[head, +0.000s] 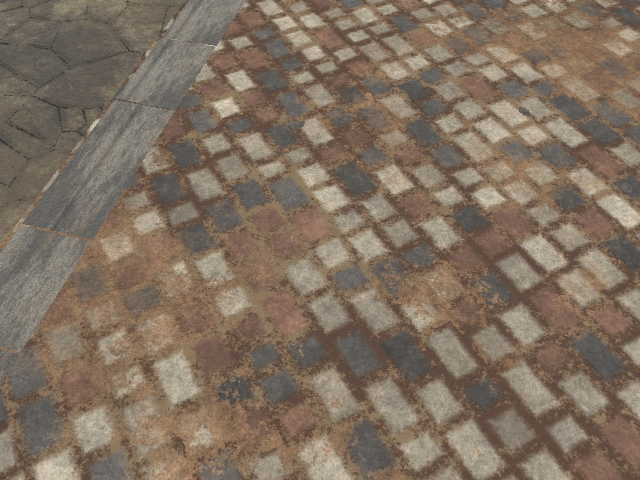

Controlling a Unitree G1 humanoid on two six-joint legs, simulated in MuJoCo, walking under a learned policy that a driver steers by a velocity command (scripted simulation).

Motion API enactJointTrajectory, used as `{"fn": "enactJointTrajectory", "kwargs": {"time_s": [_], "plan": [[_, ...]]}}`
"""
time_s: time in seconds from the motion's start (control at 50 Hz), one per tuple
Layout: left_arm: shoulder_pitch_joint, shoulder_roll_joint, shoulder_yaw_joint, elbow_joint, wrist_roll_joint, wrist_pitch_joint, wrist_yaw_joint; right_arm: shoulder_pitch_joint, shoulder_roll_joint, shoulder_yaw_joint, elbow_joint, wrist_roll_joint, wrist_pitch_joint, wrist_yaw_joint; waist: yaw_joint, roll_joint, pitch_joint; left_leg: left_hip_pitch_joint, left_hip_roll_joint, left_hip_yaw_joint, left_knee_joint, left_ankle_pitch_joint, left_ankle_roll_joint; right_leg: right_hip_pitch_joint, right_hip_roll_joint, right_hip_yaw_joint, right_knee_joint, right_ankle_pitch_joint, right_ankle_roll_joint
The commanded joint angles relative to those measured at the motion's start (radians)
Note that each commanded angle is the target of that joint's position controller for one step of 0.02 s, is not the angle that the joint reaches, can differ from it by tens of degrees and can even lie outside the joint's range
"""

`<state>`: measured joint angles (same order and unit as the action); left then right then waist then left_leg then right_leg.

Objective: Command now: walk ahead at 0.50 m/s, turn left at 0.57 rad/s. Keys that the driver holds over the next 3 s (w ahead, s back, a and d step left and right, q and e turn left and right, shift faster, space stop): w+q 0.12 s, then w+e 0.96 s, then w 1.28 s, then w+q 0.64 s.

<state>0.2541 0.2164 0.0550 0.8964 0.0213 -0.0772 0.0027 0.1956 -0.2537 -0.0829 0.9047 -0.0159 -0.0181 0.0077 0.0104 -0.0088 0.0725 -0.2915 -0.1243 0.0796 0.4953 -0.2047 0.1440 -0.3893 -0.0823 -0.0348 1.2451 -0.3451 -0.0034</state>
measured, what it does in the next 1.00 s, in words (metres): walks ahead, turning right: right foot, then left foot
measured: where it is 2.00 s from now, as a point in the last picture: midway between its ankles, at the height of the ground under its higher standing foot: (418, 258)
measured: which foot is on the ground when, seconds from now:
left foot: down 0.00-0.42, up 0.44-0.94, down 0.96-1.00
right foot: up 0.00-0.40, down 0.42-0.96, up 0.98-1.00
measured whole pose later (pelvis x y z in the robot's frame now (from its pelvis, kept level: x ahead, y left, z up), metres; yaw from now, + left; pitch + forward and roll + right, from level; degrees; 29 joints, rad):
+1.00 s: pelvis +0.56 -0.02 -0.01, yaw -17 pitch +2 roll +0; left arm 0.44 0.30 0.08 0.87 0.00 -0.04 0.00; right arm 0.02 -0.25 0.00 0.69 -0.04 -0.08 0.00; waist 0.09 0.00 0.03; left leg -0.45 -0.02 -0.01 0.54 -0.12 0.02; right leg -0.09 0.14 0.22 0.68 -0.49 -0.09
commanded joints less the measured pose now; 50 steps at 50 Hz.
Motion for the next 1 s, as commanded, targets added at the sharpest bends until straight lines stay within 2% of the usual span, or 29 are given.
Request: {"fn": "enactJointTrajectory", "kwargs": {"time_s": [0.02,0.08,0.14,0.18,0.22,0.3,0.34,0.36,0.38,0.4,0.42,0.44,0.46,0.48,0.5,0.52,0.54,0.56,0.6,0.64,0.7,0.76,0.86,0.9,0.92,0.94,0.96,0.98,1.0], "plan": [[0.049,0.096,0.019,-0.065,0.027,0.019,-0.006,0.053,-0.099,-0.016,-0.041,0.018,-0.034,-0.013,0.02,-0.014,-0.072,0.173,0.281,-0.353,-0.267,0.367,0.156,-0.177,-0.046,0.059,-0.071,0.037,0.025],[-0.023,0.085,0.015,-0.102,0.027,0.046,-0.015,0.115,-0.139,-0.023,-0.032,0.02,-0.049,-0.009,0.01,0.013,-0.059,0.149,0.242,-0.322,-0.283,0.402,0.141,-0.219,-0.041,0.034,-0.173,0.107,0.055],[-0.141,0.094,0.012,-0.145,0.023,0.051,-0.019,0.186,-0.137,-0.02,-0.025,0.017,-0.047,-0.007,-0.033,0.044,-0.035,0.201,0.231,-0.325,-0.299,0.396,0.106,-0.304,-0.036,0.023,-0.307,0.218,0.063],[-0.185,0.086,0.005,-0.155,0.02,0.049,-0.025,0.227,-0.115,-0.01,-0.012,0.016,-0.051,-0.008,-0.057,0.059,-0.034,0.254,0.227,-0.292,-0.302,0.456,0.069,-0.308,-0.031,0.01,-0.402,0.296,0.048],[-0.236,0.082,-0.002,-0.17,0.013,0.045,-0.03,0.259,-0.11,-0.003,-0.001,0.011,-0.057,-0.01,-0.081,0.069,-0.03,0.306,0.231,-0.261,-0.303,0.511,0.04,-0.306,-0.019,-0.009,-0.475,0.346,0.026],[-0.331,0.085,-0.012,-0.205,0.002,0.036,-0.039,0.298,-0.112,0.008,0.02,-0.007,-0.062,-0.021,-0.11,0.075,0.004,0.417,0.274,-0.218,-0.311,0.574,0.029,-0.307,0.015,-0.042,-0.601,0.343,-0.033],[-0.307,0.095,-0.011,-0.207,-0.001,0.03,-0.042,0.274,-0.122,0.011,0.025,-0.016,-0.064,-0.029,-0.078,0.08,0.009,0.437,0.298,-0.179,-0.286,0.7,0.017,-0.233,0.048,-0.049,-0.658,0.285,-0.073],[-0.26,0.104,-0.007,-0.194,-0.003,0.029,-0.038,0.249,-0.132,0.011,0.023,-0.018,-0.067,-0.033,-0.049,0.087,-0.009,0.435,0.302,-0.153,-0.239,0.851,0.005,-0.154,0.081,-0.059,-0.673,0.242,-0.095],[-0.185,0.119,0.001,-0.17,-0.004,0.028,-0.032,0.236,-0.144,0.01,0.025,-0.022,-0.069,-0.038,-0.014,0.097,-0.046,0.446,0.306,-0.133,-0.157,1.002,-0.005,-0.068,0.118,-0.067,-0.677,0.197,-0.115],[-0.065,0.141,0.012,-0.131,-0.005,0.025,-0.024,0.225,-0.154,0.008,0.026,-0.028,-0.066,-0.039,0.037,0.096,-0.104,0.453,0.302,-0.113,-0.01,1.087,-0.013,0.04,0.153,-0.071,-0.698,0.163,-0.137],[0.086,0.152,0.022,-0.082,0.003,0.018,-0.017,0.202,-0.163,0.007,0.021,-0.022,-0.062,-0.038,0.111,0.074,-0.171,0.385,0.278,-0.079,0.19,1.018,-0.025,0.219,0.154,-0.057,-0.773,0.215,-0.163],[0.241,0.219,0.042,-0.05,0.023,0.016,-0.006,0.198,-0.137,0.018,-0.011,-0.015,-0.068,-0.037,0.162,-0.015,-0.27,0.184,0.229,-0.04,0.491,0.69,-0.041,0.456,-0.03,0.175,-0.775,0.169,-0.225],[0.228,0.302,0.065,-0.045,0.024,0.023,-0.01,0.299,-0.057,0.029,-0.029,0.008,-0.072,-0.017,0.062,-0.26,-0.323,-0.224,0.003,-0.029,0.856,-0.224,-0.096,0.686,-0.272,0.723,-0.875,0.195,-0.404],[0.134,0.246,0.056,-0.054,-0.02,0.03,-0.026,0.228,-0.118,0.023,-0.038,-0.023,-0.077,-0.017,0.046,-0.101,-0.26,-0.331,0.06,-0.17,0.908,-0.238,-0.074,0.62,-0.245,0.786,-0.959,0.106,-0.387],[0.051,0.206,0.048,-0.078,-0.022,0.034,-0.028,0.144,-0.131,0.021,-0.067,-0.017,-0.087,-0.009,0.029,-0.044,-0.131,-0.365,0.112,-0.171,0.87,-0.145,-0.075,0.481,-0.222,0.627,-0.975,0.111,-0.364],[0.026,0.165,0.038,-0.077,-0.013,0.033,-0.029,0.101,-0.125,0.025,-0.082,-0.015,-0.093,-0.006,0.014,0.027,-0.075,-0.344,0.146,-0.159,0.812,-0.1,-0.082,0.379,-0.181,0.538,-1.0,0.208,-0.337],[0.027,0.151,0.033,-0.071,-0.013,0.029,-0.023,0.087,-0.113,0.026,-0.091,-0.02,-0.085,-0.004,-0.008,0.039,-0.045,-0.314,0.167,-0.156,0.76,-0.091,-0.094,0.306,-0.139,0.469,-1.009,0.301,-0.313],[0.029,0.136,0.026,-0.059,-0.016,0.024,-0.018,0.099,-0.099,0.032,-0.098,-0.028,-0.069,-0.001,-0.034,0.02,-0.051,-0.268,0.182,-0.152,0.714,-0.087,-0.112,0.254,-0.099,0.412,-1.023,0.36,-0.292],[0.062,0.161,0.032,-0.048,-0.024,0.01,-0.015,0.104,-0.078,0.038,-0.11,-0.036,-0.042,0.003,-0.043,-0.011,-0.067,-0.247,0.191,-0.131,0.642,-0.095,-0.144,0.217,-0.067,0.359,-1.035,0.433,-0.288],[0.089,0.187,0.039,-0.045,-0.024,0.008,-0.012,0.053,-0.07,0.043,-0.134,-0.036,-0.029,0.005,-0.035,-0.021,-0.056,-0.274,0.199,-0.107,0.561,-0.057,-0.173,0.186,-0.042,0.332,-1.057,0.415,-0.285],[0.147,0.19,0.043,-0.042,-0.026,0.014,-0.01,-0.092,-0.07,0.047,-0.189,-0.033,-0.024,0.007,0.011,-0.034,-0.024,-0.342,0.205,-0.09,0.398,0.067,-0.205,0.202,-0.014,0.333,-1.072,0.399,-0.252],[0.203,0.195,0.048,-0.041,-0.025,0.02,-0.007,-0.183,-0.065,0.053,-0.222,-0.025,-0.027,0.012,0.054,-0.049,-0.04,-0.359,0.187,-0.092,0.276,0.163,-0.21,0.276,-0.002,0.341,-1.034,0.446,-0.217],[0.248,0.205,0.052,-0.053,-0.007,0.028,0.004,-0.296,-0.074,0.063,-0.278,-0.014,-0.042,0.015,0.09,-0.067,-0.045,-0.347,0.142,-0.099,0.135,0.145,-0.19,0.382,-0.026,0.401,-0.94,0.569,-0.212],[0.205,0.221,0.058,-0.074,-0.003,0.028,0.011,-0.251,-0.097,0.058,-0.277,-0.011,-0.051,0.011,0.052,-0.08,-0.053,-0.233,0.127,-0.117,0.057,0.101,-0.168,0.365,-0.037,0.432,-0.896,0.59,-0.185],[0.167,0.231,0.06,-0.087,-0.002,0.027,0.011,-0.186,-0.115,0.052,-0.261,-0.008,-0.056,0.006,0.017,-0.086,-0.069,-0.121,0.109,-0.115,0.02,0.062,-0.153,0.325,-0.031,0.438,-0.857,0.625,-0.164],[0.14,0.239,0.062,-0.096,-0.005,0.022,0.006,-0.082,-0.137,0.041,-0.23,-0.008,-0.063,-0.003,-0.031,-0.072,-0.114,0.032,0.087,-0.105,-0.025,0.048,-0.135,0.291,-0.001,0.432,-0.762,0.68,-0.143],[0.132,0.221,0.056,-0.101,-0.017,0.013,-0.004,0.042,-0.178,0.026,-0.204,-0.019,-0.077,-0.017,-0.094,-0.008,-0.192,0.231,0.155,-0.16,-0.075,0.053,-0.1,0.219,0.062,0.379,-0.575,0.626,-0.117],[0.145,0.138,0.032,-0.134,-0.027,0.003,-0.008,0.207,-0.253,0.009,-0.201,-0.041,-0.08,-0.036,-0.141,0.12,-0.352,0.456,0.413,-0.404,-0.096,-0.152,-0.05,0.1,0.121,0.274,-0.299,0.303,-0.098],[0.267,0.101,0.025,-0.165,-0.044,0.011,-0.008,0.16,-0.322,-0.01,-0.203,-0.042,-0.06,-0.036,-0.046,0.357,-0.395,0.579,0.589,-0.853,-0.226,-0.221,0.06,-0.183,0.247,0.166,-0.104,-0.246,-0.076]]}}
